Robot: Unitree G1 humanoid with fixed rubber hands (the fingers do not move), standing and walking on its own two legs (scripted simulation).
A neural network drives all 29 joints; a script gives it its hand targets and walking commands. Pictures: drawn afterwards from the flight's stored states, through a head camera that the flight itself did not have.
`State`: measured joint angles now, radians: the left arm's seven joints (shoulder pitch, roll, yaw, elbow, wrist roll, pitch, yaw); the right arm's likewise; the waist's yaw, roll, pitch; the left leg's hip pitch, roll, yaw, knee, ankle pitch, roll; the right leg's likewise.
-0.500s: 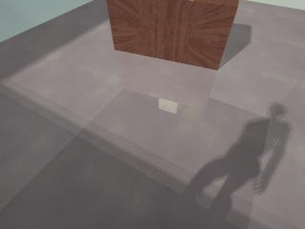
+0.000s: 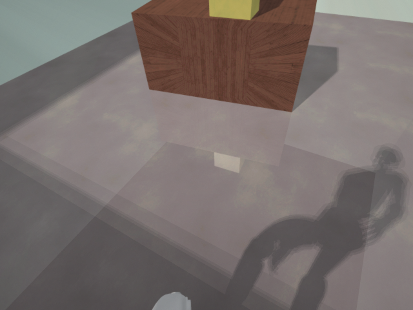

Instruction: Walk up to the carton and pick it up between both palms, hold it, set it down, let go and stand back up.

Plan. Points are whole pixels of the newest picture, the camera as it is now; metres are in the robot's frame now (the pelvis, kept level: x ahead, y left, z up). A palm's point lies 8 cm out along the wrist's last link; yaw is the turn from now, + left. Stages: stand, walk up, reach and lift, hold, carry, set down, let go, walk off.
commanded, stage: walk up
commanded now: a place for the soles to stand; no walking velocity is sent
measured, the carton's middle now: out of the picture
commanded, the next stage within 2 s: none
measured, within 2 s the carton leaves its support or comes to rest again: neither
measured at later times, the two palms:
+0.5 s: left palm (115, 214) +0.38 +0.28 -0.10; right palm (319, 247) +0.30 -0.23 -0.11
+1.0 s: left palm (162, 156) +0.59 +0.18 -0.11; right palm (316, 148) +0.62 -0.32 -0.11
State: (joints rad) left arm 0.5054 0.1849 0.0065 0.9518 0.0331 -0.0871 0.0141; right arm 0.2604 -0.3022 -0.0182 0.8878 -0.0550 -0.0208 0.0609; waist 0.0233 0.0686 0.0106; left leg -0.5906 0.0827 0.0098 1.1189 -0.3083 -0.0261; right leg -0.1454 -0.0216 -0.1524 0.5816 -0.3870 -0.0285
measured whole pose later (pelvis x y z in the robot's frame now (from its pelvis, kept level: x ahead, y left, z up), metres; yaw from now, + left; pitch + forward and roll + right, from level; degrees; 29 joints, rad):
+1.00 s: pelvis +0.56 -0.06 +0.01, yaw -5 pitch -2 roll -1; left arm 0.42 0.21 0.00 0.81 0.03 -0.10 0.00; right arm 0.30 -0.28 -0.01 0.76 -0.05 -0.03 0.06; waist 0.03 0.05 0.04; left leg -0.61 0.10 0.03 1.00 -0.30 -0.02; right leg -0.21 -0.04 -0.14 0.54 -0.31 -0.03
